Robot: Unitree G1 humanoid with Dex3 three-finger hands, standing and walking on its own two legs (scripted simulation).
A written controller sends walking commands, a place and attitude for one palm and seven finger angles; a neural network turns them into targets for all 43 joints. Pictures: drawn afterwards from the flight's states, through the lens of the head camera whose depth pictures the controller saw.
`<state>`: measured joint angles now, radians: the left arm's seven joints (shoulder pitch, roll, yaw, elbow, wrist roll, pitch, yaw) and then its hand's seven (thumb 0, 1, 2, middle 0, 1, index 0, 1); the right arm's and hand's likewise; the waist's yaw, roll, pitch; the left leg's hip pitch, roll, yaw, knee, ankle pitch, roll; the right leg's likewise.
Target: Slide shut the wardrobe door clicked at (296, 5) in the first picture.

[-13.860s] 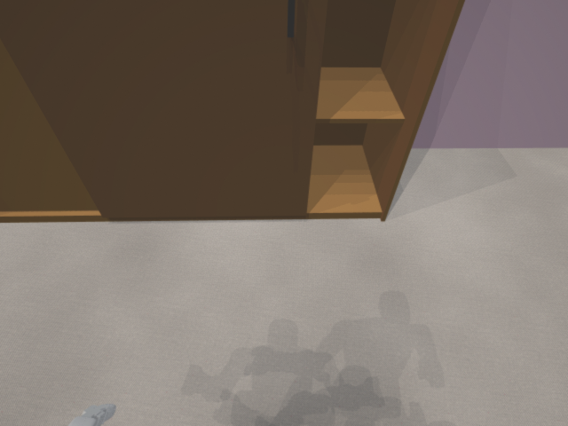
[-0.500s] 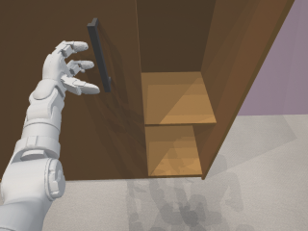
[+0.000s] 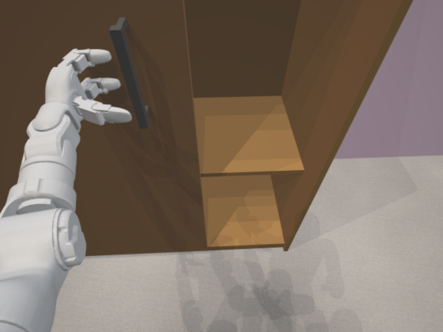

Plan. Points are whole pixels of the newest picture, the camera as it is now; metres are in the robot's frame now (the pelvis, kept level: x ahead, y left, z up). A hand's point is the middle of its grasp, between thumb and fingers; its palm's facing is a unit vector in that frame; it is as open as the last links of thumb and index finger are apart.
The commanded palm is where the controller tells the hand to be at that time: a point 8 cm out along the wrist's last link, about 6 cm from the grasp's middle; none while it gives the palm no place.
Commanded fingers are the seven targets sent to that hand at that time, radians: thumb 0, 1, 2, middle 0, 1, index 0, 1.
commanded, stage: feel for the door with the fingertips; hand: left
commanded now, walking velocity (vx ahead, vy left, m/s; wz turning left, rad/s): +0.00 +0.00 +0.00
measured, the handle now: (134, 78) +0.52 +0.16 +0.19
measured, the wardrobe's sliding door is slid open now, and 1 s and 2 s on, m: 0.36 0.36 0.36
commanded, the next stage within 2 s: slide the fingers in behind the handle in 0.04 s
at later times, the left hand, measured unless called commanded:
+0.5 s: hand (110, 92) +0.47 +0.19 +0.20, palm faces +0.03 -1.00 +0.03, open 13.9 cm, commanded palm +0.44 +0.24 +0.19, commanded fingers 0.00 -0.50 0.30 -0.30 -1.20 -0.30 -1.20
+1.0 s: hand (128, 93) +0.46 +0.16 +0.20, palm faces +0.03 -1.00 +0.02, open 14.0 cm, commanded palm +0.44 +0.21 +0.19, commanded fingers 0.00 -0.50 0.30 -0.30 -1.20 -0.30 -1.20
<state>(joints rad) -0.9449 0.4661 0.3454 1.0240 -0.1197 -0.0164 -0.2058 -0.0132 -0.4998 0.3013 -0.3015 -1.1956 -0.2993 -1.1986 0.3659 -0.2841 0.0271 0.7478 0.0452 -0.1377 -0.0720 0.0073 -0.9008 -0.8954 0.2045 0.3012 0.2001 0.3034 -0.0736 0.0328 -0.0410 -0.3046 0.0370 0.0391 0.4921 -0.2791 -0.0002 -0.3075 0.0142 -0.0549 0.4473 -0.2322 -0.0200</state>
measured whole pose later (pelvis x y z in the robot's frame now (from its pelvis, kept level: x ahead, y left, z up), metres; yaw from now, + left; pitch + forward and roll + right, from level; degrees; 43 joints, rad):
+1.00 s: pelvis +0.00 +0.00 +0.00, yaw +0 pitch +4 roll -1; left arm -0.88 0.32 0.28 0.86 -0.14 0.01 -0.12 -0.01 -0.50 0.30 -0.30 -1.20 -0.30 -1.20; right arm 0.32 -0.26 0.03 0.72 0.04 -0.15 -0.05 0.01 -0.90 -0.90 0.20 0.30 0.20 0.30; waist -0.05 0.04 -0.05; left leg -0.28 0.03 0.04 0.48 -0.28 0.00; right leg -0.29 0.00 -0.05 0.45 -0.24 -0.01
